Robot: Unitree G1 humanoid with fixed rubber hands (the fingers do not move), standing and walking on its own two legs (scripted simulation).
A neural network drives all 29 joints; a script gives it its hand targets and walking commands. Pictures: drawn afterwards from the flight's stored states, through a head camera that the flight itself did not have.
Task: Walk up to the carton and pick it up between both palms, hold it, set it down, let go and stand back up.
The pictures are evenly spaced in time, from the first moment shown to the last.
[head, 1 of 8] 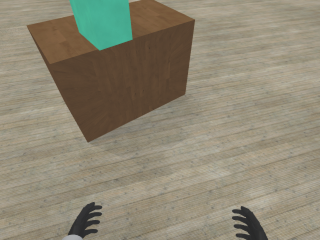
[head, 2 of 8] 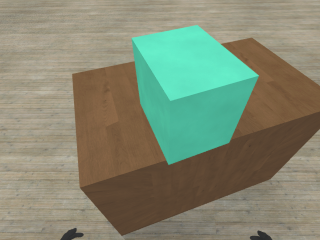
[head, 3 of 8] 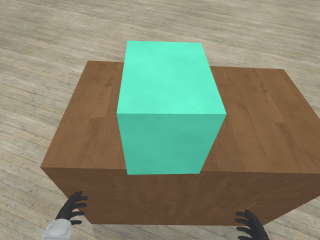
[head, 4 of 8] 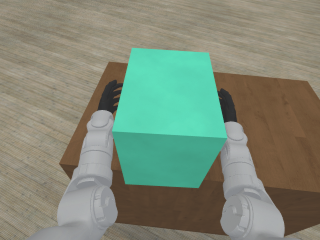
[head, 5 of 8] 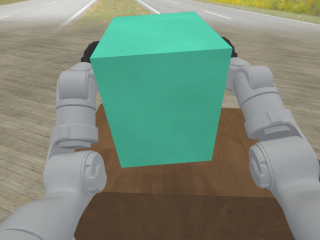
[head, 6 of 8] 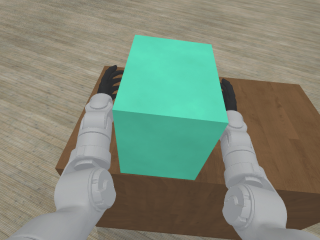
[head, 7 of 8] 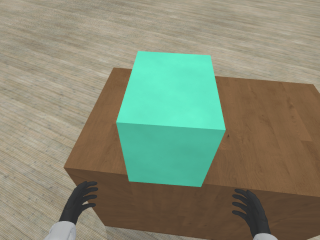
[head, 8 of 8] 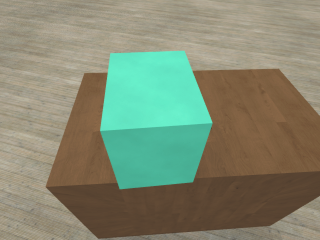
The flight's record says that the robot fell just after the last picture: no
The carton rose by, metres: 0.27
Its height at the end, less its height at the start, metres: +0.00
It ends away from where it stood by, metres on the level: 0.05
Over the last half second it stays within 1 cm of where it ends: yes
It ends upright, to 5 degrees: yes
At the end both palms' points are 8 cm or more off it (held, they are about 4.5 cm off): yes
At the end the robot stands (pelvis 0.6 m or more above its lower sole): yes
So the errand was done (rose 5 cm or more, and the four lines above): yes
